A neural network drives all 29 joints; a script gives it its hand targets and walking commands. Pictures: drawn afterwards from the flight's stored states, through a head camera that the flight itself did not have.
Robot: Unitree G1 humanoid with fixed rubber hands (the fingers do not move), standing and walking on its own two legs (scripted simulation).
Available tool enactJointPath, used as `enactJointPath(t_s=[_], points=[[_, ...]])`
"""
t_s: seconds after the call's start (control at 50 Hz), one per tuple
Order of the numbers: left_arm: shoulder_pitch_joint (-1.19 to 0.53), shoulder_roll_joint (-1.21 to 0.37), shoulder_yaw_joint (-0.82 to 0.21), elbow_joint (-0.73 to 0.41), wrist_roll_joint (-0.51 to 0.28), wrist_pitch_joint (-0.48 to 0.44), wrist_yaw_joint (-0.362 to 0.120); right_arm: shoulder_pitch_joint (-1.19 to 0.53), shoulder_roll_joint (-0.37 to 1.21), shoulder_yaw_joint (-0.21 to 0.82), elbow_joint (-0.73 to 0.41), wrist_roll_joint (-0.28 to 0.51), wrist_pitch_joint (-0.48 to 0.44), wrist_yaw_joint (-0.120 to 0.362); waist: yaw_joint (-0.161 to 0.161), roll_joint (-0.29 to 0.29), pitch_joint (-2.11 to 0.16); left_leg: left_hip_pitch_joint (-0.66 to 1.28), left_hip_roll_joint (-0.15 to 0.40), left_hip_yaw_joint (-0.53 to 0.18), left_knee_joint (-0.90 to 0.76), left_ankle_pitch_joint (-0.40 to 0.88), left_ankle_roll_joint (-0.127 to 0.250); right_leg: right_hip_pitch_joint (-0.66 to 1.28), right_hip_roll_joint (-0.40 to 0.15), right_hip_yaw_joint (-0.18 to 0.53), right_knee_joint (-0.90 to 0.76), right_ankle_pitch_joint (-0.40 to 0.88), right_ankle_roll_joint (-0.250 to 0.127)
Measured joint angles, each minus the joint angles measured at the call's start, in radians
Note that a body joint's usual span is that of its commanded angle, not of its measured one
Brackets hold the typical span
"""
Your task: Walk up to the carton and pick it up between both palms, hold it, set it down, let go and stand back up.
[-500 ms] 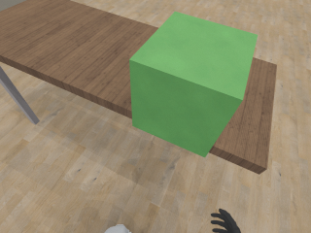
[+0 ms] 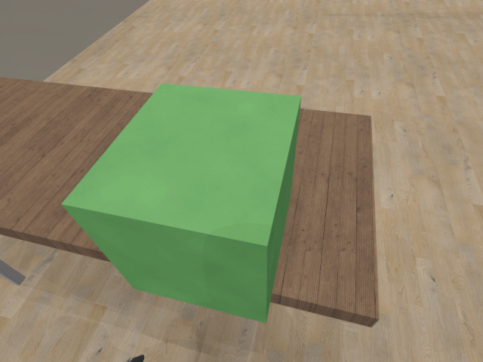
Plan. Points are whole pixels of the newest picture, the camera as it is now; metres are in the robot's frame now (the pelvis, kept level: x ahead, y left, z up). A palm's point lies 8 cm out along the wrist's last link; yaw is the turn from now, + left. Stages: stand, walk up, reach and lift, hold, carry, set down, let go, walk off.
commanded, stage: walk up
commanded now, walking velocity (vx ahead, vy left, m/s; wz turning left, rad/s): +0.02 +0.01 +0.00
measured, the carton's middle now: (212, 198) +0.37 +0.03 +0.09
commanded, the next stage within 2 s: none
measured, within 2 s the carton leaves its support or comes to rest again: neither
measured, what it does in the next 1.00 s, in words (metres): steps on the spot: left foot, then right foot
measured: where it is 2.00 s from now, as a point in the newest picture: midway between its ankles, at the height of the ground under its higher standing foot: outside the picture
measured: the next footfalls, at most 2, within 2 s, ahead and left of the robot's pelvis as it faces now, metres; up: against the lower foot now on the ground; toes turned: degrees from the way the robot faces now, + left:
left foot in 0.28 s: +0.06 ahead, +0.07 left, +0.00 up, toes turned +6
right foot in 0.74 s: -0.08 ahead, -0.09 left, +0.00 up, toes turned -1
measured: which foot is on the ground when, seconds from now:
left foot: up 0.00-0.26, down 0.28-1.00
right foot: down 0.00-0.34, up 0.36-0.72, down 0.74-1.00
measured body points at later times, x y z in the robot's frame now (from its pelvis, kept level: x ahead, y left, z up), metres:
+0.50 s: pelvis -0.02 +0.02 +0.00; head +0.04 +0.04 +0.45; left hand +0.04 +0.26 -0.16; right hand +0.09 -0.23 -0.13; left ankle +0.02 +0.07 -0.72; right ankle -0.06 -0.10 -0.64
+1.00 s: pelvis -0.06 +0.02 +0.02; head -0.08 +0.03 +0.47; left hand -0.08 +0.24 -0.15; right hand -0.09 -0.21 -0.14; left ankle +0.02 +0.07 -0.72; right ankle -0.12 -0.09 -0.72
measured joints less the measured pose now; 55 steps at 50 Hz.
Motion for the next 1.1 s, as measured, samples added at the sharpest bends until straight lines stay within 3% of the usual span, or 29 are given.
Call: enactJointPath(t_s=[0.06, 0.14, 0.24, 0.28, 0.36, 0.38, 0.44, 0.48, 0.52, 0.58, 0.7, 0.74, 0.8, 0.86, 0.96, 1.1], points=[[0.047, -0.015, -0.01, 0.021, -0.014, -0.006, 0.037, -0.085, -0.007, 0.002, -0.023, 0.009, 0.008, 0.0, 0.028, 0.013, 0.016, -0.08, -0.025, -0.025, 0.09, 0.024, 0.011, 0.057, 0.024, -0.012, -0.068, 0.007, -0.009], [0.063, 0.004, -0.023, 0.044, -0.021, -0.002, 0.049, -0.197, 0.007, 0.014, -0.064, 0.013, 0.016, -0.019, 0.054, 0.005, 0.036, -0.123, -0.046, -0.032, -0.024, 0.071, 0.027, 0.085, 0.053, -0.03, -0.136, 0.03, -0.022], [0.051, 0.022, -0.016, 0.037, -0.002, 0.024, 0.046, -0.265, 0.019, 0.014, -0.084, 0.016, 0.043, -0.034, 0.089, -0.029, 0.044, -0.108, -0.067, -0.024, -0.137, 0.12, 0.04, 0.055, 0.07, -0.057, -0.098, 0.009, -0.028], [0.043, 0.03, -0.006, 0.026, 0.003, 0.036, 0.051, -0.278, 0.015, 0.009, -0.091, 0.018, 0.05, -0.034, 0.101, -0.046, 0.051, -0.091, -0.076, -0.021, -0.164, 0.131, 0.041, 0.031, 0.067, -0.065, -0.062, -0.005, -0.025], [0.03, 0.071, 0.019, 0.011, 0.002, 0.07, 0.064, -0.298, 0.028, 0.003, -0.111, 0.018, 0.048, -0.023, 0.122, -0.143, 0.092, -0.069, -0.126, 0.023, -0.212, 0.223, 0.104, -0.01, 0.013, -0.029, 0.014, -0.023, -0.009], [0.029, 0.074, 0.022, 0.011, -0.004, 0.082, 0.069, -0.299, 0.023, 0.002, -0.121, 0.014, 0.049, -0.019, 0.122, -0.151, 0.095, -0.07, -0.134, 0.033, -0.219, 0.225, 0.114, -0.032, 0.004, -0.016, 0.061, -0.046, -0.003], [0.027, 0.066, 0.03, 0.015, -0.002, 0.123, 0.082, -0.306, 0.003, 0.003, -0.15, 0.004, 0.061, -0.021, 0.105, -0.121, 0.098, -0.079, -0.132, 0.049, -0.234, 0.241, 0.136, -0.115, 0.035, 0.056, 0.365, -0.279, 0.005], [0.028, 0.064, 0.035, 0.018, 0.004, 0.133, 0.076, -0.303, 0.0, 0.011, -0.161, 0.0, 0.066, -0.032, 0.091, -0.103, 0.082, -0.087, -0.136, 0.062, -0.263, 0.265, 0.142, -0.146, 0.057, 0.096, 0.519, -0.306, 0.005], [0.027, 0.065, 0.036, 0.023, 0.008, 0.124, 0.067, -0.293, 0.001, 0.02, -0.157, 0.0, 0.062, -0.042, 0.082, -0.093, 0.058, -0.095, -0.15, 0.075, -0.299, 0.291, 0.153, -0.138, 0.06, 0.119, 0.568, -0.273, 0.01], [0.032, 0.073, 0.037, 0.029, 0.005, 0.106, 0.056, -0.272, 0.013, 0.035, -0.128, 0.005, 0.039, -0.049, 0.076, -0.092, 0.026, -0.09, -0.172, 0.098, -0.353, 0.326, 0.165, -0.068, 0.064, 0.154, 0.47, -0.233, 0.022], [0.041, 0.078, 0.024, 0.057, -0.024, 0.108, 0.058, -0.21, 0.041, 0.05, -0.074, 0.008, 0.005, -0.039, 0.058, -0.097, -0.017, -0.068, -0.193, 0.117, -0.439, 0.388, 0.169, 0.126, 0.055, 0.193, 0.052, -0.248, 0.019], [0.049, 0.068, 0.016, 0.071, -0.028, 0.101, 0.055, -0.194, 0.04, 0.045, -0.062, 0.011, 0.009, -0.035, 0.055, -0.094, -0.027, -0.057, -0.201, 0.123, -0.473, 0.414, 0.169, 0.189, 0.042, 0.192, -0.102, -0.159, 0.005], [0.089, 0.033, 0.001, 0.103, -0.022, 0.085, 0.046, -0.16, 0.023, 0.031, -0.046, 0.023, 0.02, -0.027, 0.04, -0.046, -0.048, -0.015, -0.188, 0.099, -0.548, 0.463, 0.15, 0.247, 0.059, 0.172, -0.215, -0.073, 0.024], [0.151, 0.024, -0.01, 0.136, -0.021, 0.072, 0.042, -0.123, 0.021, 0.023, -0.033, 0.028, 0.022, -0.019, 0.03, -0.049, -0.084, 0.008, -0.189, 0.088, -0.596, 0.488, 0.115, 0.264, 0.061, 0.167, -0.25, -0.06, 0.024], [0.21, 0.013, -0.026, 0.177, -0.023, 0.06, 0.048, -0.073, 0.029, 0.02, -0.004, 0.017, 0.018, -0.015, 0.029, -0.07, -0.099, 0.0, -0.18, 0.067, -0.568, 0.487, 0.137, 0.267, 0.073, 0.15, -0.236, -0.06, 0.021], [0.254, -0.017, -0.045, 0.19, -0.018, 0.057, 0.042, -0.032, 0.051, 0.025, 0.014, 0.019, 0.029, -0.022, 0.047, -0.081, -0.105, -0.045, -0.185, 0.052, -0.57, 0.5, 0.132, 0.201, 0.071, 0.136, -0.185, -0.086, 0.009]])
